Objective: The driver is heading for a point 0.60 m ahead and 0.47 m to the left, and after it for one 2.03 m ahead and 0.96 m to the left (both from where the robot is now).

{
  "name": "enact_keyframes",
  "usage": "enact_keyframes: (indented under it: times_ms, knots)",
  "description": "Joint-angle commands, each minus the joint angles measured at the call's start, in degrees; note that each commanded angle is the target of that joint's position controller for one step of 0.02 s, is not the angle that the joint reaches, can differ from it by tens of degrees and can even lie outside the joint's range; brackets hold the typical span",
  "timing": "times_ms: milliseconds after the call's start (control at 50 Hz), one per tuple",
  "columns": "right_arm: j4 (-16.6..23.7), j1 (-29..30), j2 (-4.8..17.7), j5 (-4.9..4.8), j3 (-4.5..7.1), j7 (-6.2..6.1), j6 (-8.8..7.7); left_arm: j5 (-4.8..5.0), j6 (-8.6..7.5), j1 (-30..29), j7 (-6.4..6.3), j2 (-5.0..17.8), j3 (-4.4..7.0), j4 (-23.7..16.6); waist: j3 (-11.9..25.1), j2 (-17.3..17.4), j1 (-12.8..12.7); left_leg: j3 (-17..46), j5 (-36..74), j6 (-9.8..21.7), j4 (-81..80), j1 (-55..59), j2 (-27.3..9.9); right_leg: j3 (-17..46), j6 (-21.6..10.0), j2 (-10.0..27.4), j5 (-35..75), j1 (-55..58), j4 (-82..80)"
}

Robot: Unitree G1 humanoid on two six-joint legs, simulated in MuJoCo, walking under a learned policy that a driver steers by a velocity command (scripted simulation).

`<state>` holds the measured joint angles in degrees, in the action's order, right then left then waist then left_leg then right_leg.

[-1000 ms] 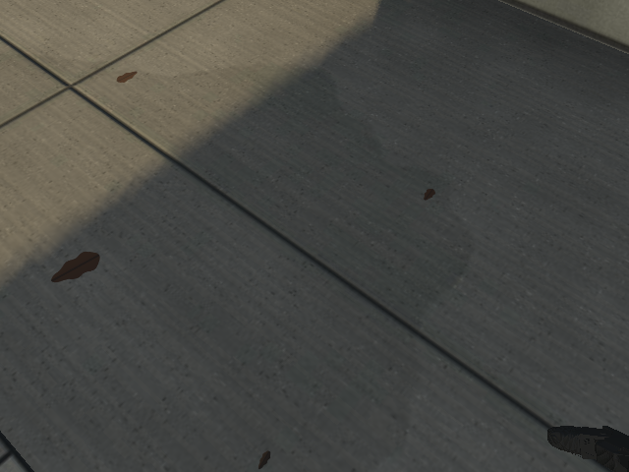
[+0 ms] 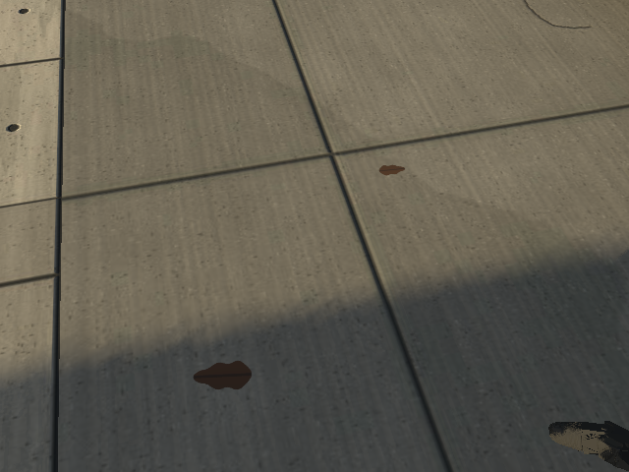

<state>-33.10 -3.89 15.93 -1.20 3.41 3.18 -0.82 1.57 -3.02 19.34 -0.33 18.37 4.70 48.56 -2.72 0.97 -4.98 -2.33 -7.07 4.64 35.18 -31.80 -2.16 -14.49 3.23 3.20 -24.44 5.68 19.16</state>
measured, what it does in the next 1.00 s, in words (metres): walks ahead, turning left: left foot, then right foot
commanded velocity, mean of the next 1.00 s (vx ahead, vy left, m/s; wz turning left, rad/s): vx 0.50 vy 0.00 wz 0.50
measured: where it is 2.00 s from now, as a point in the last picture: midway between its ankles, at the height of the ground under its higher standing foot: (205, 232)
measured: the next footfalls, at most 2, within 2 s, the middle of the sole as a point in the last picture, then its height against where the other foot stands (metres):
left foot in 0.02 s outside the picture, level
right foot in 0.50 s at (377, 457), level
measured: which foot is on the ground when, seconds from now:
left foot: up 0.00-0.00, down 0.02-0.50, up 0.52-0.98, down 1.00-1.00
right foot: down 0.00-0.02, up 0.04-0.48, down 0.50-1.00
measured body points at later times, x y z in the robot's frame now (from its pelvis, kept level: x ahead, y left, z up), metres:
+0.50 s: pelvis +0.29 +0.01 +0.00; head +0.31 +0.02 +0.45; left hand +0.46 +0.31 -0.06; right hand +0.41 -0.27 -0.10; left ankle +0.14 +0.10 -0.72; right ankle +0.44 -0.07 -0.73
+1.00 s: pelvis +0.53 +0.13 +0.00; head +0.55 +0.15 +0.45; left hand +0.36 +0.37 -0.13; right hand +0.85 +0.06 -0.06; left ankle +0.58 +0.28 -0.72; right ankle +0.45 -0.08 -0.72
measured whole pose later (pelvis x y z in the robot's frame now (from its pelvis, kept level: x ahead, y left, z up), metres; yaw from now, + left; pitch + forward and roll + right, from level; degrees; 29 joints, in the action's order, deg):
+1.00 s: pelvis +0.53 +0.13 +0.00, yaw +29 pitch +2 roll -2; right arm -34.6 -2.0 14.8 -0.6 2.0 2.3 -2.9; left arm 1.8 -3.0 23.1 0.4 17.7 3.7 51.4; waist -1.9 0.7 -5.2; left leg -0.7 -4.4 4.0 29.8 -27.5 -1.2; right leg -8.0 2.5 3.4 -24.3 3.0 21.6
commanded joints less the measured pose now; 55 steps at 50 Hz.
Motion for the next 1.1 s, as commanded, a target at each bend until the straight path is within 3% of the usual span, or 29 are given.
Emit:
enact_keyframes:
  times_ms: [20,40,60,80,100,120,140,220,320,420,480,500,520,540,560,580,620,660,720,820,900,940,980,1000,1020,1040,1060,1080,1100]
  knots:
    - [-1.2,-20.1,12.5,-0.17,6.01,-1.25,0.25,0.00,0.00,-2.8,-0.88,10.1,1.99,-4.1,11.6,-3.0,14.5,0.1,0.2,5.7,-4.0,33.0,4.7,1.5,-5.6,9.4,53.4,-14.6,29.6]
    - [-1.5,-20.3,19.4,-0.86,6.98,-2.16,0.18,-3.02,-0.92,1.4,-0.27,1.8,-0.71,-7.4,15.0,13.7,8.8,29.3,-4.8,14.5,-6.3,52.3,-10.7,3.0,-2.0,0.0,0.0,-41.0,50.9]
    - [0.9,-21.4,17.3,-0.50,5.84,-1.76,-1.01,-1.55,-3.12,-1.8,0.36,3.8,-1.10,-8.9,25.7,11.1,10.9,51.6,-16.1,20.6,-16.3,57.0,-17.3,17.5,-1.8,-4.8,-10.7,-49.1,61.0]
    - [-0.1,-20.1,13.2,0.08,4.60,-1.41,-1.97,0.79,-4.35,-8.0,0.89,7.9,-0.03,-10.6,18.5,6.1,12.5,44.0,-13.6,17.0,-18.3,53.0,-15.6,19.8,-2.7,-1.7,-5.0,-54.3,60.8]
    - [-0.4,-17.6,11.6,0.01,4.06,-1.44,-2.48,0.71,-5.09,-9.3,0.86,7.1,-0.47,-11.1,12.6,3.7,10.5,36.7,-9.2,15.0,-18.3,45.1,-13.2,19.4,-3.6,0.6,-0.1,-53.3,56.0]
    - [-0.1,-13.5,10.0,0.10,3.47,-1.55,-2.61,-0.82,-5.27,-9.4,0.44,6.9,-0.39,-10.3,9.0,0.4,7.9,31.4,-3.1,13.3,-18.4,36.9,-10.9,19.4,-3.3,2.4,3.0,-49.7,50.9]
    - [0.7,-10.7,8.6,0.66,2.88,-1.74,-2.69,-1.74,-4.84,-8.5,0.35,7.6,0.05,-9.9,7.5,1.2,5.7,27.8,2.8,12.7,-19.4,31.0,-9.2,19.7,-3.0,3.6,5.1,-45.4,47.5]
    - [-0.1,-9.9,9.4,0.68,2.92,-2.91,-2.98,-2.61,-2.69,-8.7,0.51,5.1,-0.40,-10.0,4.8,1.0,3.8,21.8,11.4,13.0,-22.2,20.2,-6.7,17.9,0.0,2.9,9.7,-40.7,38.4]
    - [-2.5,-13.7,10.7,0.13,3.30,-4.15,-2.28,-2.14,-2.79,-19.8,1.18,2.2,-1.73,-12.6,1.9,2.7,7.9,17.5,3.9,8.8,-21.4,15.2,-2.4,17.2,1.2,-1.2,28.0,-35.6,17.6]
    - [-4.7,-17.1,10.1,-0.44,3.26,-4.33,-1.66,-1.17,-3.65,-22.5,2.02,4.9,-0.63,-14.0,2.0,4.4,8.4,24.8,-1.3,7.1,-15.1,21.2,-5.0,19.6,-0.8,-2.8,25.4,-32.3,10.2]
    - [-4.5,-16.0,8.1,-0.13,2.74,-4.30,-1.16,-1.35,-4.28,-13.8,1.61,6.8,0.89,-12.1,5.0,6.1,3.6,25.9,2.6,4.4,-6.5,21.5,-2.8,18.0,-4.2,-2.9,20.5,-20.1,6.6]
    - [-3.7,-15.9,4.8,0.42,1.51,-4.06,-1.33,-2.38,-4.57,-6.2,1.18,9.2,1.75,-11.5,11.9,2.3,0.2,22.2,-0.6,2.2,6.9,16.4,0.4,24.3,-7.6,4.4,19.0,-6.9,7.8]
    - [-2.4,-22.9,1.4,-0.80,0.38,-4.14,-1.76,-3.35,-3.94,0.7,0.97,14.3,3.04,-9.9,20.7,-13.8,1.6,13.3,-20.3,-2.5,26.8,-2.7,8.6,48.3,-16.9,18.1,7.8,13.7,3.9]
    - [-2.6,-23.8,5.9,-1.35,0.84,-4.29,-2.02,-1.71,-3.52,1.7,1.52,11.1,2.52,-9.3,20.1,-17.3,1.4,13.1,-26.9,-3.5,36.9,-12.4,5.3,62.0,-18.6,21.9,-7.4,14.6,-1.2]
    - [-2.8,-18.4,10.0,-1.26,2.01,-4.28,-1.73,-1.39,-3.18,-1.0,1.27,6.9,1.37,-10.1,12.2,-10.7,0.1,13.2,-21.8,-4.0,40.4,-15.1,2.6,54.4,-16.1,19.5,-10.2,7.9,-2.7]
    - [-2.1,-14.3,10.4,-0.56,2.22,-4.35,-1.36,-1.84,-2.69,-3.9,1.02,5.4,0.81,-10.4,7.5,-6.8,0.5,10.9,-17.6,-4.3,40.1,-13.9,0.7,45.8,-14.1,17.1,-3.8,1.0,-3.0]
    - [-1.3,-11.7,8.6,-0.02,2.43,-3.90,-1.08,-2.48,-2.48,-7.0,0.71,3.1,-0.06,-9.8,2.4,-6.8,2.9,10.4,-12.7,-4.1,35.2,-10.1,-2.4,34.5,-12.7,12.7,8.0,-9.1,-5.6]
    - [-1.3,-12.4,6.0,-0.55,2.01,-3.51,-0.46,-2.12,-2.95,-7.4,0.63,2.8,0.00,-8.9,1.8,-8.1,3.8,8.9,-11.1,-4.2,32.4,-7.5,-3.5,28.2,-12.8,11.2,13.4,-12.4,-8.1]
    - [-0.4,-9.7,3.5,0.13,1.09,-3.44,-0.42,-1.88,-3.59,-5.2,0.91,4.9,0.70,-6.7,1.2,-5.5,3.7,9.0,-7.4,-4.7,25.1,-8.8,-3.5,23.8,-15.1,12.0,20.5,-12.3,-10.4]
    - [0.6,-1.8,2.2,0.40,-0.11,-1.83,-1.93,-0.81,-2.82,-3.8,0.97,7.1,0.98,-4.5,-0.1,-4.4,1.8,4.9,5.6,-4.4,6.8,-4.5,-2.6,15.0,-13.9,9.8,26.3,-11.4,-11.4]
    - [2.5,4.2,2.9,-0.03,-0.25,-0.84,-2.43,0.21,-1.65,0.7,0.93,9.1,1.35,-1.7,-1.7,-5.1,0.5,2.7,3.9,-3.0,-0.8,-2.2,-1.5,14.6,-13.0,12.3,28.2,-6.6,-10.2]
    - [2.7,3.6,4.5,0.23,0.34,-0.67,-2.52,0.64,-0.89,1.0,0.77,10.1,1.54,-0.8,-0.7,-6.2,2.2,1.4,-0.2,-1.2,-3.6,1.4,0.1,13.9,-12.0,13.3,37.4,-3.6,-6.5]
    - [-1.1,-8.5,8.1,0.75,2.53,-1.10,-2.42,0.78,-0.31,0.5,0.39,9.7,1.06,-0.3,6.9,-5.7,9.4,-1.6,2.0,1.7,-7.8,20.5,3.7,9.7,-9.4,10.1,52.6,-6.4,8.4]
    - [-3.5,-18.1,11.6,0.85,3.96,-1.87,-2.04,-0.42,-0.52,0.4,0.14,7.4,-0.05,-1.1,13.6,-3.3,13.6,5.1,2.9,4.1,-5.6,37.0,-1.8,8.2,-7.1,7.7,42.5,-16.9,22.6]
    - [-4.2,-21.8,18.1,1.36,4.99,-2.43,-1.81,-1.77,-1.49,5.2,0.59,0.6,-2.47,-3.8,20.9,11.8,10.5,33.5,-6.5,13.3,-9.5,55.4,-17.5,8.3,-3.0,-1.8,6.2,-39.8,45.2]
    - [-3.9,-22.1,13.7,0.63,3.75,-2.32,-2.04,-0.79,-2.75,2.8,0.83,4.1,-1.70,-2.9,24.9,10.0,12.2,44.5,-10.6,15.1,-16.2,55.0,-20.1,18.0,-3.2,-2.8,-8.8,-46.0,53.7]
    - [-4.1,-18.7,11.3,0.72,2.70,-2.15,-2.48,0.99,-3.42,-1.7,1.18,7.4,-0.65,-4.7,15.9,8.3,11.7,35.8,-9.0,12.6,-16.9,48.8,-18.0,18.4,-4.0,0.2,-5.6,-51.1,55.7]
    - [-4.1,-15.5,9.4,0.67,2.15,-2.10,-2.74,0.95,-3.68,-4.4,1.08,6.8,-0.85,-5.2,10.9,5.7,10.1,28.3,-5.0,11.0,-17.6,41.4,-15.2,17.3,-4.4,2.6,-0.6,-50.4,53.1]
    - [-4.2,-12.4,7.7,0.92,1.65,-1.91,-2.94,-0.13,-3.59,-5.4,0.89,6.3,-0.74,-5.2,7.3,3.7,8.2,23.7,-0.9,10.1,-19.4,34.4,-13.1,17.0,-4.1,4.1,3.1,-48.4,49.4]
